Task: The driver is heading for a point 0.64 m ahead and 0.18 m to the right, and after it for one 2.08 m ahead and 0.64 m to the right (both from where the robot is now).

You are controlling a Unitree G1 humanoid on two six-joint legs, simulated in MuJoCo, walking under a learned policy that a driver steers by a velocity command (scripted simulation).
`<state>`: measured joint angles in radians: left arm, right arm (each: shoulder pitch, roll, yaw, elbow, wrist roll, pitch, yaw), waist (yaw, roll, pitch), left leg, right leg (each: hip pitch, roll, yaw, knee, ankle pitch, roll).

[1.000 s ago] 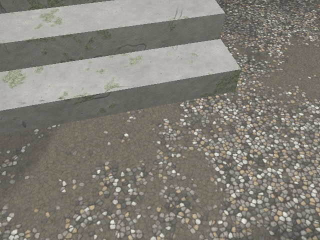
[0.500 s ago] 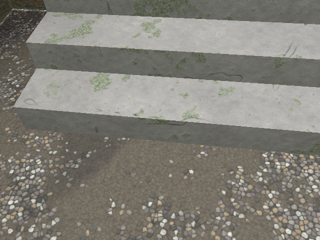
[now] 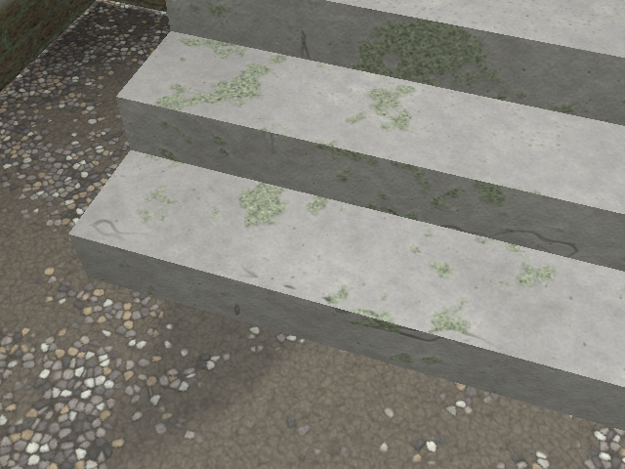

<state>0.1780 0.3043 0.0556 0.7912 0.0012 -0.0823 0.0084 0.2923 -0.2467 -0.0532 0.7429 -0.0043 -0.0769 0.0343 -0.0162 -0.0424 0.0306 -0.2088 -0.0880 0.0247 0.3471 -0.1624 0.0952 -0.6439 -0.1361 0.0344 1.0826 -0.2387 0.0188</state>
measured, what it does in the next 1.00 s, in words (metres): walks ahead: right foot, then left foot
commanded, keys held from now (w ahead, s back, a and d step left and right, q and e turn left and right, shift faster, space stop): no key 0.62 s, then e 0.36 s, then w+e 0.02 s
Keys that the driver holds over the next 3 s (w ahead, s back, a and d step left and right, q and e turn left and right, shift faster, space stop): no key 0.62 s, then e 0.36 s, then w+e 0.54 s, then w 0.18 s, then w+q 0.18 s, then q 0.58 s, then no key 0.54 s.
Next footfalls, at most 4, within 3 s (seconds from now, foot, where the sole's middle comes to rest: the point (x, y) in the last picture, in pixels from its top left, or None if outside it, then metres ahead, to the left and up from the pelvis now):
0.24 right None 0.27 -0.13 -0.78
0.52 left None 0.18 0.11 -0.78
1.26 left None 0.29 0.09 -0.78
1.70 right None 0.39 -0.29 -0.78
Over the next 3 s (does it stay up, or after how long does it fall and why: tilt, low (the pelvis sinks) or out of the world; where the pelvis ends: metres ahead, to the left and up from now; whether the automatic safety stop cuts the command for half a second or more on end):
stays up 0.75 -0.29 0.15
